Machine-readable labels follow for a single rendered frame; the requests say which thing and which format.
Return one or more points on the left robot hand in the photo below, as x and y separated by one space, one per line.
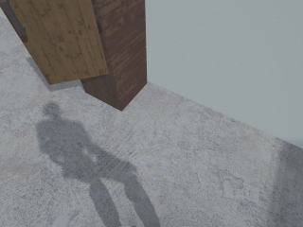
67 216

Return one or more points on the cupboard door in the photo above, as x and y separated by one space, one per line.
61 37

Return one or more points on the handle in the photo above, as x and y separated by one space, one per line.
12 16

